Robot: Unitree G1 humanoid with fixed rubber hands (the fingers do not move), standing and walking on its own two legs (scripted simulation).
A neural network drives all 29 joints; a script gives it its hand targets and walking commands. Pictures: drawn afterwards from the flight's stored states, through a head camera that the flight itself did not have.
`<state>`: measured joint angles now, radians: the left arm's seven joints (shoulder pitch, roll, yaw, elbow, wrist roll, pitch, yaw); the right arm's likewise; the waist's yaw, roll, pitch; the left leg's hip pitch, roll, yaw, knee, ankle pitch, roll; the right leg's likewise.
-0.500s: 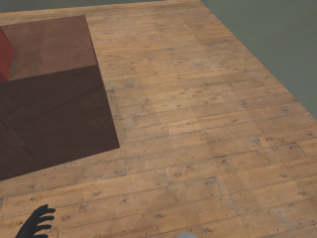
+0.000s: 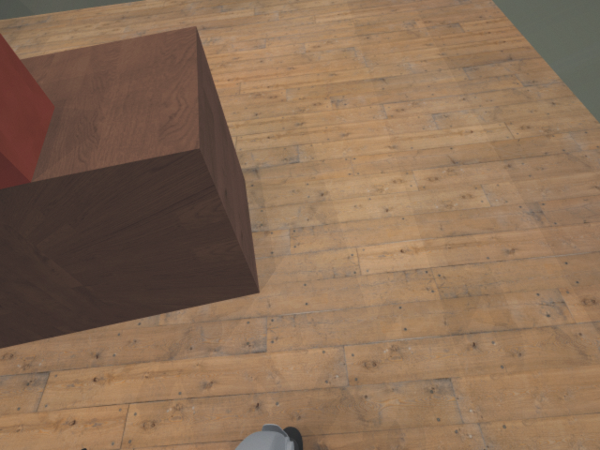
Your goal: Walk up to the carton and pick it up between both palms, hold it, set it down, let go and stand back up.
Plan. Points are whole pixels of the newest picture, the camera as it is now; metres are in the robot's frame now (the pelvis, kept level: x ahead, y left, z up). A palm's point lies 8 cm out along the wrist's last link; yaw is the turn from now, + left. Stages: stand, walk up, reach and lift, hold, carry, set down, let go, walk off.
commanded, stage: walk up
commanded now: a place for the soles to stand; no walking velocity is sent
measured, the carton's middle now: out of the picture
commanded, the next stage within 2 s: none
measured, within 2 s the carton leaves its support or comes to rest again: neither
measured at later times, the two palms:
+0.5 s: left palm out of the picture +0.09 +0.31 -0.04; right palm out of the picture +0.07 -0.33 -0.15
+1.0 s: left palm out of the picture +0.02 +0.36 -0.10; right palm out of the picture +0.04 -0.27 -0.07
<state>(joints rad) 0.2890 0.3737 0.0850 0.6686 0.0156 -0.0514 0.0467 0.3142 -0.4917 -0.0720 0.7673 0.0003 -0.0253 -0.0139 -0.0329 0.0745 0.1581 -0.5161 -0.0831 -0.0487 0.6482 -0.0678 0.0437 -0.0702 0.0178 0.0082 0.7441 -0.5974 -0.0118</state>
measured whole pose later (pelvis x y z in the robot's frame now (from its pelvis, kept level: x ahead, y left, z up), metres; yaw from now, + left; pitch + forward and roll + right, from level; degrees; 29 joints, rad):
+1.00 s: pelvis -0.06 +0.06 +0.00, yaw +8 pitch -3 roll -1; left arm 0.24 0.37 0.06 0.67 0.00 0.01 0.03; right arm 0.30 -0.44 -0.07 0.77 0.00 0.00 -0.01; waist -0.03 -0.04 0.11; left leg -0.41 -0.08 -0.14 0.85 -0.39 0.01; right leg -0.47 -0.07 -0.02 1.04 -0.53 -0.02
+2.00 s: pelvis -0.06 +0.06 +0.00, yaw +9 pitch -2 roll +0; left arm 0.24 0.37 0.06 0.67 0.00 -0.02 0.03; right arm 0.28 -0.42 -0.07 0.77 0.00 -0.02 0.00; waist -0.03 -0.01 0.08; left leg -0.44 -0.07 -0.14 0.84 -0.37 0.00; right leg -0.38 -0.08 -0.03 0.86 -0.52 0.02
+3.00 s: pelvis -0.01 +0.15 -0.02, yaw +12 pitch -4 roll -2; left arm 0.33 0.41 0.06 0.68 0.00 -0.09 0.04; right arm 0.27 -0.44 -0.07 0.77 0.00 -0.02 0.10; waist -0.03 0.04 0.08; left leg -0.50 -0.01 -0.11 0.94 -0.36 -0.02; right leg -0.27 -0.18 -0.02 0.95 -0.55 0.02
